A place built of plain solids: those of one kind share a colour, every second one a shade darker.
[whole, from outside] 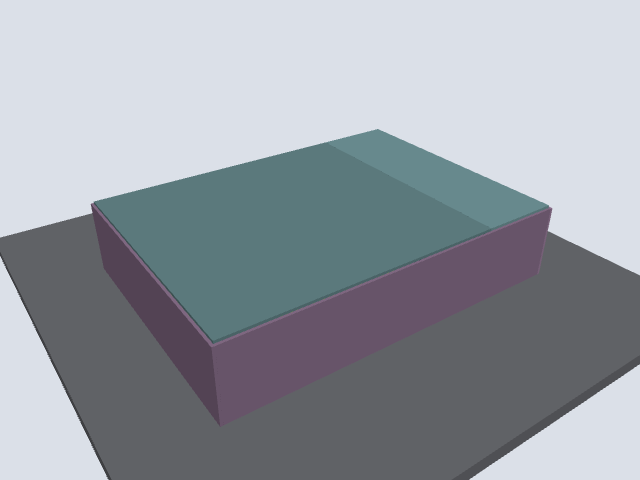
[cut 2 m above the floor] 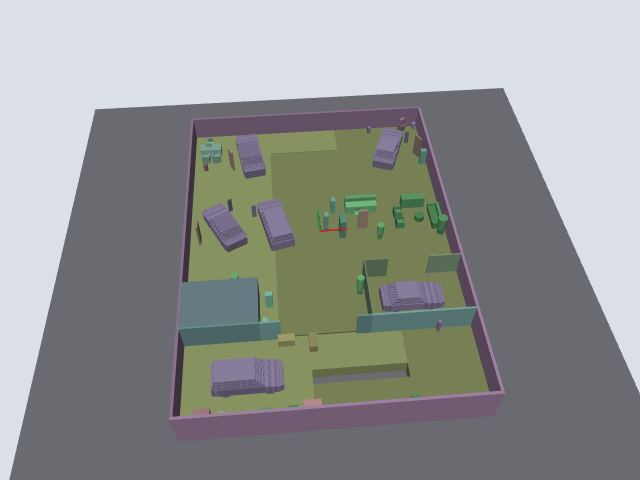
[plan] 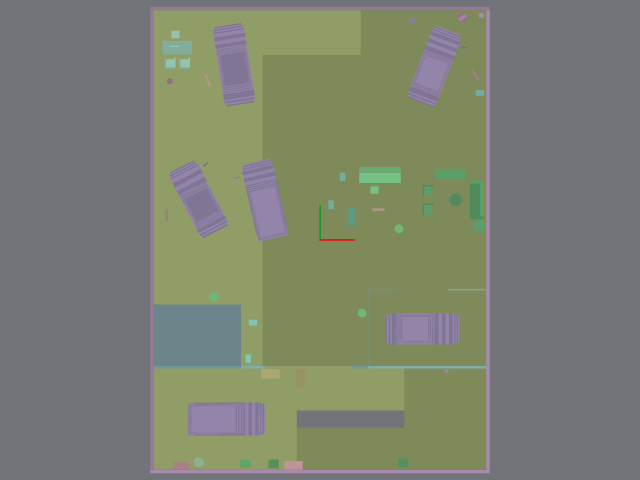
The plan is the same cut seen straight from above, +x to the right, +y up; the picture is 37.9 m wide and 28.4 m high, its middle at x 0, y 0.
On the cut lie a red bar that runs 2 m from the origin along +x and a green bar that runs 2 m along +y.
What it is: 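A car dealer's showroom with its handover bay and the front of its workshop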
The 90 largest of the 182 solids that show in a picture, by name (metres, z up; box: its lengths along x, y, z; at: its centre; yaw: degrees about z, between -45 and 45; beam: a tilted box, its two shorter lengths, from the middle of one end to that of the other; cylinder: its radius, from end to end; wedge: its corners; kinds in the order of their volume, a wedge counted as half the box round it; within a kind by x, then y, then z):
{
 "floor_1": {"box": [6.44, 21.06, 1.25], "at": [-6.62, 3.07, 0.57]},
 "floor_2": {"box": [8.47, 6.15, 1.09], "at": [-5.61, -10.52, 0.49]},
 "floor_3": {"box": [5.83, 15.29, 1.25], "at": [-0.49, 0.19, 0.57]},
 "floor_4": {"box": [5.83, 3.13, 1.2], "at": [-0.49, 9.39, 0.55]},
 "floor_5": {"box": [5.83, 2.66, 1.25], "at": [-0.49, 12.27, 0.57]},
 "floor_6": {"box": [6.37, 2.49, 1.09], "at": [1.8, -12.35, 0.49]},
 "floor_7": {"box": [6.37, 2.65, 1.09], "at": [1.8, -8.77, 0.49]},
 "floor_8": {"box": [7.42, 21.06, 1.25], "at": [6.13, 3.07, 0.57]},
 "floor_9": {"box": [4.86, 6.15, 1.09], "at": [7.41, -10.52, 0.49]},
 "roof_1": {"box": [19.68, 6.14, 0.58], "at": [0.0, -10.53, 5.63]},
 "roof_2": {"box": [19.68, 21.06, 0.2], "at": [0.0, 3.07, 5.82]},
 "wall_1": {"box": [0.2, 27.2, 5.77], "at": [-9.94, 0.0, 2.84]},
 "wall_2": {"box": [20.08, 0.2, 5.77], "at": [0.0, -13.7, 2.84]},
 "wall_3": {"box": [20.08, 0.2, 5.77], "at": [0.0, 13.7, 2.84]},
 "wall_4": {"box": [0.2, 27.2, 5.77], "at": [9.94, 0.0, 2.84]},
 "block_1": {"box": [5.17, 3.64, 3.04], "at": [-7.25, -5.63, 2.72]},
 "car_1": {"box": [1.86, 0.27, 0.66], "at": [-7.95, 3.88, 1.64], "yaw": 27.4},
 "car_2": {"box": [1.86, 0.27, 0.69], "at": [-7.83, 3.65, 1.66], "yaw": 27.4},
 "car_3": {"box": [1.86, 0.27, 0.72], "at": [-7.71, 3.42, 1.67], "yaw": 27.4},
 "car_4": {"box": [1.86, 0.27, 0.75], "at": [-7.59, 3.19, 1.69], "yaw": 27.4},
 "car_5": {"box": [1.86, 2.32, 0.75], "at": [-7.0, 2.05, 1.69], "yaw": 27.4},
 "car_6": {"box": [1.86, 0.22, 0.75], "at": [-6.42, 0.93, 1.69], "yaw": 27.4},
 "car_7": {"box": [2.59, 1.55, 0.1], "at": [-6.29, -10.6, 2.74], "yaw": 0.2},
 "car_8": {"box": [2.69, 1.59, 0.1], "at": [-6.26, -10.6, 2.64], "yaw": 0.2},
 "car_9": {"box": [2.8, 1.64, 0.1], "at": [-6.24, -10.6, 2.55], "yaw": 0.2},
 "car_10": {"box": [2.91, 1.68, 0.1], "at": [-6.21, -10.6, 2.46], "yaw": 0.2},
 "car_11": {"box": [3.01, 1.72, 0.1], "at": [-6.18, -10.6, 2.37], "yaw": 0.2},
 "car_12": {"box": [3.12, 1.76, 0.1], "at": [-6.16, -10.6, 2.28], "yaw": 0.2},
 "car_13": {"box": [3.22, 1.81, 0.1], "at": [-6.13, -10.6, 2.19], "yaw": 0.2},
 "car_14": {"box": [3.33, 1.85, 0.1], "at": [-6.11, -10.6, 2.1], "yaw": 0.2},
 "car_15": {"box": [3.02, 1.96, 0.81], "at": [-5.94, -10.6, 1.66], "yaw": 0.2},
 "car_16": {"box": [1.85, 0.23, 0.69], "at": [-5.38, 12.21, 1.67], "yaw": 9.1},
 "car_17": {"box": [1.85, 0.23, 0.72], "at": [-5.35, 11.99, 1.69], "yaw": 9.1},
 "car_18": {"box": [1.85, 0.23, 0.75], "at": [-5.31, 11.78, 1.7], "yaw": 9.1},
 "car_19": {"box": [1.85, 0.23, 0.78], "at": [-5.28, 11.56, 1.71], "yaw": 9.1},
 "car_20": {"box": [1.85, 2.73, 0.78], "at": [-5.05, 10.11, 1.71], "yaw": 9.1},
 "car_21": {"box": [1.75, 2.71, 0.07], "at": [-5.05, 10.11, 2.13], "yaw": 9.1},
 "car_22": {"box": [1.7, 2.59, 0.07], "at": [-5.05, 10.11, 2.2], "yaw": 9.1},
 "car_23": {"box": [1.66, 2.47, 0.07], "at": [-5.05, 10.11, 2.26], "yaw": 9.1},
 "car_24": {"box": [1.85, 0.37, 0.78], "at": [-4.8, 8.59, 1.71], "yaw": 9.1},
 "car_25": {"box": [0.21, 1.96, 0.81], "at": [-4.34, -10.59, 1.66], "yaw": 0.2},
 "car_26": {"box": [0.21, 1.96, 0.78], "at": [-4.14, -10.59, 1.64], "yaw": 0.2},
 "car_27": {"box": [0.21, 1.96, 0.75], "at": [-3.94, -10.59, 1.63], "yaw": 0.2},
 "car_28": {"box": [0.21, 1.96, 0.72], "at": [-3.74, -10.59, 1.61], "yaw": 0.2},
 "car_29": {"box": [1.88, 0.23, 0.69], "at": [-3.67, 4.14, 1.7], "yaw": 12.9},
 "car_30": {"box": [1.88, 0.23, 0.72], "at": [-3.62, 3.93, 1.71], "yaw": 12.9},
 "car_31": {"box": [1.88, 0.23, 0.75], "at": [-3.57, 3.72, 1.73], "yaw": 12.9},
 "car_32": {"box": [1.88, 0.23, 0.78], "at": [-3.52, 3.51, 1.74], "yaw": 12.9},
 "car_33": {"box": [1.88, 3.01, 0.78], "at": [-3.17, 1.95, 1.74], "yaw": 12.9},
 "car_34": {"box": [1.77, 3.32, 0.07], "at": [-3.13, 1.79, 2.16], "yaw": 12.9},
 "car_35": {"box": [1.64, 3.09, 0.07], "at": [-3.12, 1.73, 2.36], "yaw": 12.9},
 "car_36": {"box": [1.68, 3.16, 0.07], "at": [-3.12, 1.75, 2.29], "yaw": 12.9},
 "car_37": {"box": [1.73, 3.24, 0.08], "at": [-3.12, 1.77, 2.23], "yaw": 12.9},
 "car_38": {"box": [1.56, 2.93, 0.07], "at": [-3.11, 1.7, 2.49], "yaw": 12.9},
 "car_39": {"box": [1.6, 3.01, 0.07], "at": [-3.11, 1.72, 2.42], "yaw": 12.9},
 "car_40": {"box": [1.47, 2.77, 0.07], "at": [-3.1, 1.66, 2.62], "yaw": 12.9},
 "car_41": {"box": [1.51, 2.85, 0.07], "at": [-3.1, 1.68, 2.56], "yaw": 12.9},
 "car_42": {"box": [0.23, 1.83, 0.71], "at": [4.36, -5.27, 1.69], "yaw": 0.1},
 "car_43": {"box": [2.34, 1.83, 0.71], "at": [5.63, -5.26, 1.69], "yaw": 0.1},
 "car_44": {"box": [2.32, 1.73, 0.07], "at": [5.63, -5.26, 2.07], "yaw": 0.1},
 "car_45": {"box": [1.82, 0.25, 0.75], "at": [6.14, 8.61, 1.71], "yaw": -20.9},
 "car_46": {"box": [1.82, 2.44, 0.75], "at": [6.62, 9.86, 1.71], "yaw": -20.9},
 "car_47": {"box": [0.22, 1.83, 0.71], "at": [6.9, -5.26, 1.69], "yaw": 0.1},
 "car_48": {"box": [1.82, 0.23, 0.75], "at": [7.09, 11.1, 1.71], "yaw": -20.9},
 "car_49": {"box": [0.22, 1.83, 0.68], "at": [7.11, -5.26, 1.67], "yaw": 0.1},
 "car_50": {"box": [1.82, 0.23, 0.72], "at": [7.17, 11.31, 1.69], "yaw": -20.9},
 "car_51": {"box": [1.82, 0.23, 0.7], "at": [7.25, 11.52, 1.68], "yaw": -20.9},
 "car_52": {"box": [1.82, 0.23, 0.67], "at": [7.33, 11.72, 1.67], "yaw": -20.9},
 "car_53": {"box": [1.82, 0.23, 0.65], "at": [7.41, 11.93, 1.66], "yaw": -20.9},
 "part_1": {"box": [5.17, 0.14, 4.31], "at": [-7.25, -7.53, 3.19]},
 "part_2": {"box": [1.4, 0.14, 4.31], "at": [-3.96, -7.53, 3.19]},
 "part_3": {"box": [0.98, 0.14, 4.31], "at": [2.35, -7.53, 3.19]},
 "part_4": {"box": [6.99, 0.14, 4.31], "at": [6.34, -7.53, 3.19]},
 "screen_1": {"box": [0.1, 4.47, 2.82], "at": [2.9, -5.22, 2.6]},
 "screen_2": {"box": [1.77, 0.1, 2.82], "at": [3.73, -2.94, 2.6]},
 "screen_3": {"box": [2.27, 0.1, 2.82], "at": [8.71, -2.94, 2.6]},
 "lounge_1": {"box": [1.84, 0.6, 0.99], "at": [7.72, 3.89, 1.69]},
 "lounge_2": {"box": [0.6, 1.93, 0.42], "at": [9.17, 2.37, 1.41]},
 "lounge_3": {"cylinder": 0.36, "from": [9.45, 0.86, 1.82], "to": [9.45, 0.86, 2.85]},
 "lounge_4": {"box": [0.22, 1.93, 0.76], "at": [9.58, 2.37, 1.58]},
 "counter_1": {"box": [2.46, 0.6, 0.74], "at": [3.55, 3.67, 1.57]},
 "counter_2": {"box": [2.46, 0.35, 1.1], "at": [3.55, 4.15, 1.75]},
 "cupboard_1": {"box": [0.98, 0.46, 1.95], "at": [-8.22, -13.37, 2.02]},
 "cupboard_2": {"box": [1.09, 0.52, 1.95], "at": [-1.56, -13.34, 2.02]},
 "pulpit_1": {"box": [0.62, 0.5, 1.12], "at": [-4.41, -13.24, 1.6]},
 "pulpit_2": {"box": [0.61, 0.53, 1.12], "at": [-2.74, -13.25, 1.6]},
 "pulpit_3": {"box": [0.61, 0.52, 1.12], "at": [4.92, -13.19, 1.6]},
 "boards_1": {"box": [1.12, 0.56, 0.7], "at": [-2.94, -7.91, 1.39]},
 "boards_2": {"box": [0.56, 1.12, 0.66], "at": [-1.14, -8.19, 1.37]},
 "vitrine_1": {"box": [0.45, 1.0, 1.79], "at": [1.85, 1.38, 2.09]}
}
